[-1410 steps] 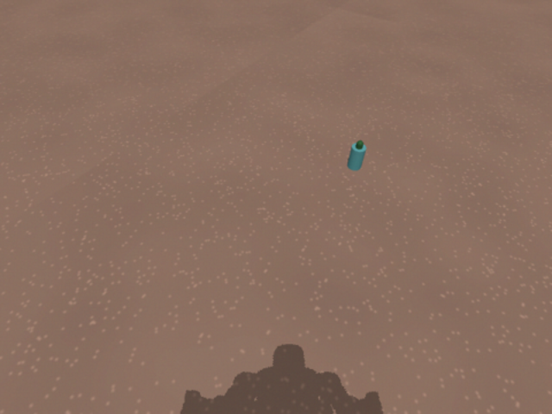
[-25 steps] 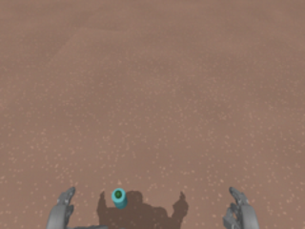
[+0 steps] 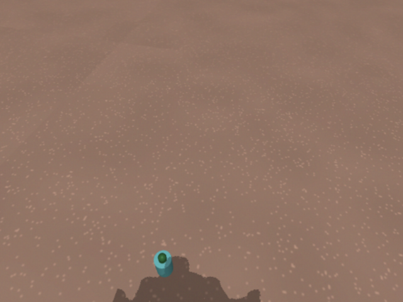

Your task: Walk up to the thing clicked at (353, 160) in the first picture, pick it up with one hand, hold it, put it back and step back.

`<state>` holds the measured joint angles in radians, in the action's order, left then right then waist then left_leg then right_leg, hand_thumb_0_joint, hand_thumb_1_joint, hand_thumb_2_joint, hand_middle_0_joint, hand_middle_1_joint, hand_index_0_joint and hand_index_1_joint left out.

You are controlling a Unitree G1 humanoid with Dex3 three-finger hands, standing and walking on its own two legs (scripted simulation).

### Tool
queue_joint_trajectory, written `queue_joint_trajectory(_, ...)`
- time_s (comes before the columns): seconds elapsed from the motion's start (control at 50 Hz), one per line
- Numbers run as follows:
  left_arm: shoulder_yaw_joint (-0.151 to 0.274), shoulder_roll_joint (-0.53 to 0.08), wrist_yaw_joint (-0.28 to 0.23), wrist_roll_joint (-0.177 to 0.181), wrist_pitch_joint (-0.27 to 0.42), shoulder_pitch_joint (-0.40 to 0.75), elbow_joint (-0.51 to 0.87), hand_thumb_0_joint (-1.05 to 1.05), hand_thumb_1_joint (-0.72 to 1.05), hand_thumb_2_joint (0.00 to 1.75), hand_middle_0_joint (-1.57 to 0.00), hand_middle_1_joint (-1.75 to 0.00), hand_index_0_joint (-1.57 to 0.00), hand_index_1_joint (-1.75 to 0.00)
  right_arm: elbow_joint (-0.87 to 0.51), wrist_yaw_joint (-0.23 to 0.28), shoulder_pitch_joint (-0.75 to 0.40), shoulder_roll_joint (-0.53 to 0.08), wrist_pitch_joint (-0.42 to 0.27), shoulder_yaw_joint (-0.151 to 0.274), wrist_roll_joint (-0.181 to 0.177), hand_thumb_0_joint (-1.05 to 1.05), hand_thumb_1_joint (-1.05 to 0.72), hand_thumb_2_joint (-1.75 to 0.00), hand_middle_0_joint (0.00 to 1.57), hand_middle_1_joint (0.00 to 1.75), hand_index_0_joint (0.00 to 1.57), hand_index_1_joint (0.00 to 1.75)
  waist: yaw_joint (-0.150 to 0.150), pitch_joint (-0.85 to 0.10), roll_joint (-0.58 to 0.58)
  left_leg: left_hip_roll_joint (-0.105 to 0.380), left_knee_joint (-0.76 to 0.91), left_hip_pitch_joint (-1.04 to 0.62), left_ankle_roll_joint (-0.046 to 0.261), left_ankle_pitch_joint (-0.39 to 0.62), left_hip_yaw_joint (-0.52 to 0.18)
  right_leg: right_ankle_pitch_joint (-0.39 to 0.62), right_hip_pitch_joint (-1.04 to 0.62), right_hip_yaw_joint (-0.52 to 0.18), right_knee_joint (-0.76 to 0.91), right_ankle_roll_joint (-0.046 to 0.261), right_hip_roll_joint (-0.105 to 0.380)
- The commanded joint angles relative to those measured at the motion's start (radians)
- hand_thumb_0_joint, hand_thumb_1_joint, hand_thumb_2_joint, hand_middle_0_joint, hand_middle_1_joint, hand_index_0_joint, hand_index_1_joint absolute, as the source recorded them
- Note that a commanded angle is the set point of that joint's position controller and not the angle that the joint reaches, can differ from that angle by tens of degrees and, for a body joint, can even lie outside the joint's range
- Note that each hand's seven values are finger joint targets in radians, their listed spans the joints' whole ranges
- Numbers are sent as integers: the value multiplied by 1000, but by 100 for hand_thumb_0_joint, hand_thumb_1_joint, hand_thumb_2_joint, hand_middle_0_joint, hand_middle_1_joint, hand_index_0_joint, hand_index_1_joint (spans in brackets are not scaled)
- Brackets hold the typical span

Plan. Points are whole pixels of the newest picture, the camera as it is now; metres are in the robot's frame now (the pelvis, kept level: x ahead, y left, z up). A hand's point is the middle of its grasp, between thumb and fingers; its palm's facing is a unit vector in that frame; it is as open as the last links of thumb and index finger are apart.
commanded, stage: stand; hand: left
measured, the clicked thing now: (163, 262) +0.40 +0.16 -0.68
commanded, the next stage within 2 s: step back in 1.78 s
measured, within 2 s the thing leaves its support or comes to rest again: neither
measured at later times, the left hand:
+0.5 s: hand out of the picture +0.04 +0.24 -0.14, palm faces +0.00 -0.94 -0.35, open 7.4 cm
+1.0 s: hand out of the picture +0.08 +0.23 -0.14, palm faces -0.01 -0.94 -0.34, open 7.4 cm
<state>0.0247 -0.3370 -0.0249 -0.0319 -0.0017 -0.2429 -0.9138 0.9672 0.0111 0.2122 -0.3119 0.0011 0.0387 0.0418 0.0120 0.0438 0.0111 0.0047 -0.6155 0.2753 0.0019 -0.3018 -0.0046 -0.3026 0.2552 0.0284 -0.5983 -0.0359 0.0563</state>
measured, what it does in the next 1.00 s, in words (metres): stands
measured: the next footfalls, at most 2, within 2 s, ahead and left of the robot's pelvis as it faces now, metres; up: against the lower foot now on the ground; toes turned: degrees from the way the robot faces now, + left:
none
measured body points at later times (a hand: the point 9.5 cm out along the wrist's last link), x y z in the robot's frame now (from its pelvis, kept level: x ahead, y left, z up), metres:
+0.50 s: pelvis -0.01 +0.00 +0.02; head -0.01 -0.01 +0.47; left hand +0.04 +0.29 -0.12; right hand +0.05 -0.29 -0.13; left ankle +0.02 +0.12 -0.73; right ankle +0.01 -0.14 -0.73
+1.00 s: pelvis +0.00 -0.02 +0.02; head +0.01 -0.02 +0.47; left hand +0.08 +0.28 -0.11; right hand +0.06 -0.31 -0.12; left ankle +0.02 +0.12 -0.73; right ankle +0.01 -0.14 -0.73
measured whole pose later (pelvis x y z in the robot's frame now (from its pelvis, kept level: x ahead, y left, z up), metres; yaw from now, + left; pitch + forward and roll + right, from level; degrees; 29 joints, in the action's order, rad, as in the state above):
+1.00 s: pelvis +0.00 -0.02 +0.02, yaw +0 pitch -3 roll +0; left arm 0.01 -0.32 -0.01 -0.02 0.01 -0.11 -1.15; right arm 1.15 0.00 0.12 -0.33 0.00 0.01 0.02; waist 0.00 0.06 -0.01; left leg 0.03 -0.33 0.11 -0.02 -0.16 0.00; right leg -0.17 0.11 0.03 -0.34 -0.02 0.03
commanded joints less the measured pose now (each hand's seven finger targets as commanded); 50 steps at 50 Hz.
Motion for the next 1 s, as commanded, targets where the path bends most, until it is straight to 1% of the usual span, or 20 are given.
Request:
queue_joint_trajectory(0.0,31,-163,-10,4,33,57,7,0,90,90,-20,-30,-20,-30,-36,8,-69,-183,-32,32,-5,0,-90,-90,20,30,20,30,7,-50,-54,84,227,-35,33,123,-121,115,-85,-62,167,57,53)
queue_joint_trajectory(0.1,22,-171,-8,6,29,75,-72,0,90,90,-20,-30,-20,-30,23,11,-66,-193,-29,27,-13,0,-90,-90,20,30,20,30,0,-36,-38,88,281,-86,27,152,-114,138,-112,-65,216,51,65)
queue_joint_trajectory(0.16,19,-176,-5,6,27,83,-107,0,90,90,-20,-30,-20,-30,46,11,-77,-201,-24,26,-14,0,-90,-90,20,30,20,30,0,12,-54,93,331,-63,23,39,-127,77,-98,-57,237,45,56)
queue_joint_trajectory(0.24,14,-174,-2,4,28,90,-138,0,90,90,-20,-30,-20,-30,69,8,-89,-201,-22,24,-16,0,-90,-90,20,30,20,30,2,9,-40,90,343,-60,19,36,-123,68,-116,-60,263,43,62)
queue_joint_trajectory(0.26,13,-178,-2,1,28,86,-145,0,90,90,-20,-30,-20,-30,72,7,-90,-196,-20,24,-18,0,-90,-90,20,30,20,30,1,27,-23,87,348,-57,16,15,-124,28,-95,-57,271,41,57)
queue_joint_trajectory(0.3,14,-183,-2,4,31,102,-151,0,90,90,-20,-30,-20,-30,83,6,-87,-189,-21,22,-18,0,-90,-90,20,30,20,30,-3,-6,-15,90,334,-94,18,76,-112,71,-108,-70,280,44,72)
queue_joint_trajectory(0.34,10,-174,-2,2,28,96,-164,0,90,90,-20,-30,-20,-30,88,6,-99,-199,-19,22,-19,0,-90,-90,20,30,20,30,0,18,-31,91,352,-77,14,29,-121,36,-93,-59,286,39,61)
queue_joint_trajectory(0.42,14,-188,-4,6,35,115,-173,0,90,90,-20,-30,-20,-30,97,3,-103,-190,-19,19,-20,0,-90,-90,20,30,20,30,-3,-12,-11,89,330,-106,16,108,-103,84,-115,-74,301,41,77)
queue_joint_trajectory(0.5,14,-192,-2,7,33,131,-179,0,90,90,-20,-30,-20,-30,107,1,-99,-195,-16,14,-20,0,-90,-90,20,30,20,30,-8,16,-15,85,332,-95,15,73,-95,25,-92,-81,321,39,75)
queue_joint_trajectory(0.52,13,-192,-2,7,34,122,-181,0,90,90,-20,-30,-20,-30,106,1,-107,-195,-17,16,-22,0,-90,-90,20,30,20,30,-2,5,5,89,323,-118,16,107,-98,28,-90,-85,328,42,82)
queue_joint_trajectory(0.56,13,-194,-1,7,34,132,-183,0,90,90,-20,-30,-20,-30,112,0,-99,-198,-16,14,-22,0,-90,-90,20,30,20,30,-8,8,-1,86,329,-102,13,91,-95,18,-92,-84,332,40,76)
queue_joint_trajectory(0.58,15,-195,-1,9,34,131,-185,0,90,90,-20,-30,-20,-30,112,0,-103,-201,-15,16,-22,0,-90,-90,20,30,20,30,-7,-4,-11,89,323,-112,17,90,-92,30,-101,-89,332,42,80)
queue_joint_trajectory(0.66,18,-196,-1,12,40,138,-188,0,90,90,-20,-30,-20,-30,113,2,-113,-199,-21,10,-23,0,-90,-90,20,30,20,30,-5,-43,-8,101,318,-152,16,210,-88,185,-138,-84,311,42,85)
queue_joint_trajectory(0.72,18,-199,0,15,35,150,-193,0,90,90,-20,-30,-20,-30,122,4,-111,-204,-20,8,-23,0,-90,-90,20,30,20,30,-6,-15,-9,101,338,-127,12,173,-88,125,-130,-81,320,42,78)
queue_joint_trajectory(0.74,18,-192,1,14,37,147,-190,0,90,90,-20,-30,-20,-30,121,5,-115,-216,-20,10,-23,0,-90,-90,20,30,20,30,-4,-41,-27,105,328,-148,14,205,-83,179,-148,-86,318,44,85)
queue_joint_trajectory(0.78,20,-199,2,15,35,153,-194,0,90,90,-20,-30,-20,-30,126,5,-111,-203,-20,6,-23,0,-90,-90,20,30,20,30,-6,-31,-14,104,338,-138,9,192,-82,166,-145,-79,316,43,79)
queue_joint_trajectory(0.8,19,-192,2,14,35,148,-194,0,90,90,-20,-30,-20,-30,122,5,-123,-212,-22,10,-24,0,-90,-90,20,30,20,30,-2,-49,-15,109,333,-161,10,233,-81,211,-157,-79,313,44,82)
queue_joint_trajectory(0.88,20,-194,4,15,36,159,-194,0,90,90,-20,-30,-20,-30,129,5,-115,-213,-21,6,-24,0,-90,-90,20,30,20,30,-5,-33,-15,109,342,-144,8,211,-79,194,-155,-80,321,40,81)
queue_joint_trajectory(0.92,22,-202,5,14,35,162,-194,0,90,90,-20,-30,-20,-30,128,4,-119,-218,-21,8,-24,0,-90,-90,20,30,20,30,-8,-22,-7,108,348,-148,7,185,-79,143,-136,-85,335,41,78)
queue_joint_trajectory(0.98,20,-192,5,15,34,169,-189,0,90,90,-20,-30,-20,-30,125,5,-131,-214,-23,8,-24,0,-90,-90,20,30,20,30,-6,-51,-24,116,342,-159,4,237,-77,211,-160,-78,320,44,81)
